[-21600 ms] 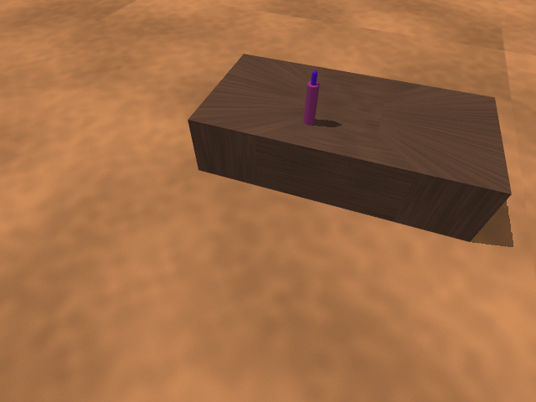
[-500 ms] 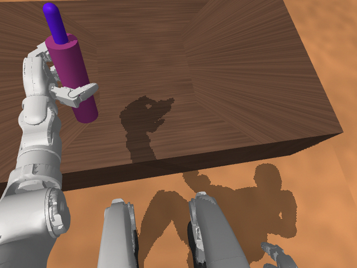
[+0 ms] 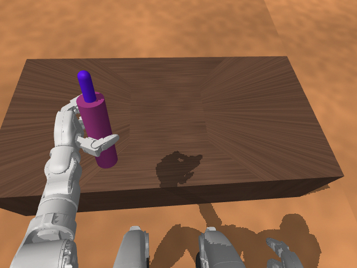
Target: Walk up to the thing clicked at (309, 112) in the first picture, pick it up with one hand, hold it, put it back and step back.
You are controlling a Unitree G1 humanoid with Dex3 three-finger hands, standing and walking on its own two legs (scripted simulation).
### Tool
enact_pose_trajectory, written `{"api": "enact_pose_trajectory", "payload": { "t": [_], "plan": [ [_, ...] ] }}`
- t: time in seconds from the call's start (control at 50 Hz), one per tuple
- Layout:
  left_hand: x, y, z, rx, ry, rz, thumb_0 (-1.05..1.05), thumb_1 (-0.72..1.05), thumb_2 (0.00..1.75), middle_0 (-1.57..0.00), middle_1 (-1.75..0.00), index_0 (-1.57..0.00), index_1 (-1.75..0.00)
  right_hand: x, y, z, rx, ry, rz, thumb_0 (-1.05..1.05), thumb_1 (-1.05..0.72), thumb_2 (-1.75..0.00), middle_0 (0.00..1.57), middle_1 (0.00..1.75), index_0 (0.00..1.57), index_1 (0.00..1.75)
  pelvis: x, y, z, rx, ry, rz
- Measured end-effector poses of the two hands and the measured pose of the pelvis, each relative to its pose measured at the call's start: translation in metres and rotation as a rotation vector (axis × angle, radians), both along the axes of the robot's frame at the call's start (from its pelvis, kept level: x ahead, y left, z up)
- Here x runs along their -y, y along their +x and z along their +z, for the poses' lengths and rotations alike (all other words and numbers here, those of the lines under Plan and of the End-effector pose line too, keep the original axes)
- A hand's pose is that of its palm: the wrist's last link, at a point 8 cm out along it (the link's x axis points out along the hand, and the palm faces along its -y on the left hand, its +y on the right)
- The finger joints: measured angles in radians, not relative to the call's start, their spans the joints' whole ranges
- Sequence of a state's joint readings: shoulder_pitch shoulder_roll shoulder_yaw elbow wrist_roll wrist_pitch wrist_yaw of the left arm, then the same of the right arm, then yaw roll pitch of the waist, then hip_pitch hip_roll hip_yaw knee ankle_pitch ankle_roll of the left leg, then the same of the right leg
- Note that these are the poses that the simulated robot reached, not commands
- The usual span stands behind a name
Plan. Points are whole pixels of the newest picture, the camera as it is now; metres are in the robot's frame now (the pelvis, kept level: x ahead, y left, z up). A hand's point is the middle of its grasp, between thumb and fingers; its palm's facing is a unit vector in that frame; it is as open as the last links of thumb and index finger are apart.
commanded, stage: lift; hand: left
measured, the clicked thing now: (97, 124) +0.40 +0.17 +0.05
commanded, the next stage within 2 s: hold in 0.68 s
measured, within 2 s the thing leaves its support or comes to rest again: neither
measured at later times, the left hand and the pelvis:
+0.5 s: hand (94, 126) +0.38 +0.17 +0.08, palm faces +0.03 -1.00 +0.00, open 9.3 cm; pelvis +0.02 +0.00 +0.04, yaw +0 degrees
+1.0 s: hand (90, 127) +0.37 +0.17 +0.10, palm faces +0.04 -1.00 +0.01, open 9.3 cm; pelvis +0.03 +0.00 +0.05, yaw +0 degrees
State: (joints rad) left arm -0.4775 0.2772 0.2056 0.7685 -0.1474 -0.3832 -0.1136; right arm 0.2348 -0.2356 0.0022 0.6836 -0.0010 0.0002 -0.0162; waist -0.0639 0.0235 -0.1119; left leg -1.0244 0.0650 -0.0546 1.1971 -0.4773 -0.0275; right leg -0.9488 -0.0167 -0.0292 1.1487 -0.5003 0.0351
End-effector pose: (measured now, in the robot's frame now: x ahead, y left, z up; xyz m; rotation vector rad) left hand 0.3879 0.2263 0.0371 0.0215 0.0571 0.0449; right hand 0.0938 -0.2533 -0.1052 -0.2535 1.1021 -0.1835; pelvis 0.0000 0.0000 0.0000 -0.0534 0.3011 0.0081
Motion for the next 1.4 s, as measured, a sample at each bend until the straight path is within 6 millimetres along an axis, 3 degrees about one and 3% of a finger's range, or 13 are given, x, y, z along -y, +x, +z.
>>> {"api": "enact_pose_trajectory", "payload": {
  "t": [0.22, 0.48, 0.82, 1.4],
  "plan": [
    [0.005, -0.020, 0.023, 0.013, -0.017, -0.011, 0.02, -0.45, 1.06, -0.98, -1.33, -0.86, -1.24, -0.002, 0.017, 0.024, 0.057, 0.006, 0.009, 0.00, -0.91, -0.89, 0.20, 0.30, 0.20, 0.30, 0.001, 0.007, 0.021, 0.062, 0.011, 0.001],
    [0.008, -0.027, 0.042, 0.022, -0.017, -0.014, 0.02, -0.46, 1.06, -0.98, -1.32, -0.86, -1.24, -0.008, 0.032, 0.040, 0.086, 0.017, 0.004, 0.00, -0.91, -0.89, 0.20, 0.30, 0.20, 0.30, 0.001, 0.018, 0.037, 0.110, 0.017, -0.001],
    [0.007, -0.035, 0.053, 0.023, -0.026, -0.015, 0.02, -0.45, 1.06, -0.98, -1.33, -0.86, -1.24, -0.006, 0.043, 0.054, 0.103, 0.012, 0.002, 0.01, -0.90, -0.89, 0.20, 0.30, 0.20, 0.30, 0.002, 0.027, 0.049, 0.150, 0.022, -0.001],
    [0.007, -0.054, 0.069, 0.037, -0.017, 0.002, 0.02, -0.45, 1.06, -0.98, -1.33, -0.86, -1.24, -0.007, 0.046, 0.065, 0.137, 0.022, 0.005, 0.01, -0.91, -0.90, 0.20, 0.30, 0.20, 0.30, 0.003, 0.026, 0.059, 0.200, 0.029, -0.001]
  ]
}}
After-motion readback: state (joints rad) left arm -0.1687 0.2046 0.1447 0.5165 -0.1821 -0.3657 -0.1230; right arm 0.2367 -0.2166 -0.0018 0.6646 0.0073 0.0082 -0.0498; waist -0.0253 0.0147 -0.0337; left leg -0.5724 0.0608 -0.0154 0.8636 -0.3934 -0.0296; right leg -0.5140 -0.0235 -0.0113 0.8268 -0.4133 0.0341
